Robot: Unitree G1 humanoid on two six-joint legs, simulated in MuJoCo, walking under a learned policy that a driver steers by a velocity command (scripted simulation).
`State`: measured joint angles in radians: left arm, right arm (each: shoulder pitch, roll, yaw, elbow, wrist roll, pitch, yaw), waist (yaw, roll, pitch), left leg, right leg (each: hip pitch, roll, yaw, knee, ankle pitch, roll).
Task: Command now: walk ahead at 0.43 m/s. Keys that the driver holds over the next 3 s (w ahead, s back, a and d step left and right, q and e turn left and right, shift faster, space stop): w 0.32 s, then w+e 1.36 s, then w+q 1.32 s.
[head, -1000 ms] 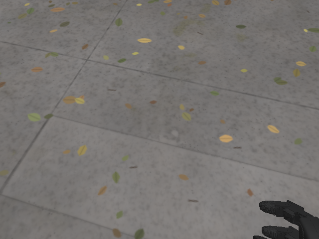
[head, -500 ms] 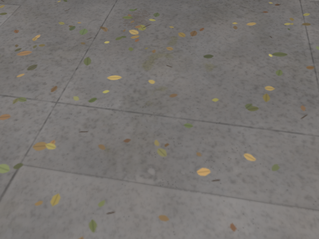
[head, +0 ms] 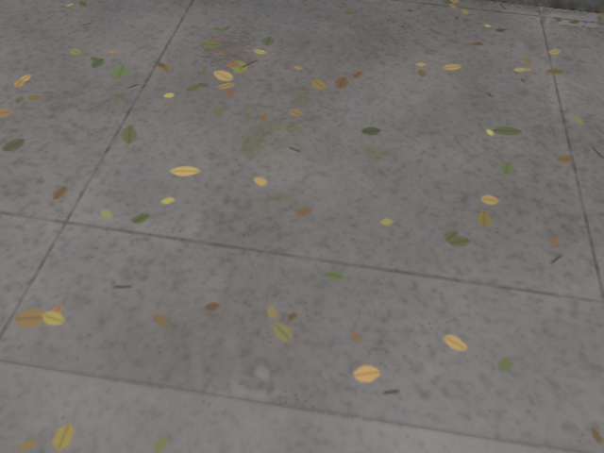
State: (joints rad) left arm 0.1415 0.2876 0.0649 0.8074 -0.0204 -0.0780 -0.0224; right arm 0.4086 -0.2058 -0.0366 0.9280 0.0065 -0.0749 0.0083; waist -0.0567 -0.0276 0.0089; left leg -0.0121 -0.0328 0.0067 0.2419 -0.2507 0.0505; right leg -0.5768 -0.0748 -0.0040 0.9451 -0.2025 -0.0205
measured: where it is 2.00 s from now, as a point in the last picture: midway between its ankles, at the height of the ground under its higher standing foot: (420, 272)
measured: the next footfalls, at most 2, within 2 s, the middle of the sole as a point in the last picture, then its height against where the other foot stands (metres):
right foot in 0.24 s outside the picture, level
left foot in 0.76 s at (262, 415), level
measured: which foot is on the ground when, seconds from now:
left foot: down 0.00-0.24, up 0.26-0.74, down 0.76-1.00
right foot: up 0.00-0.22, down 0.24-0.76, up 0.78-1.00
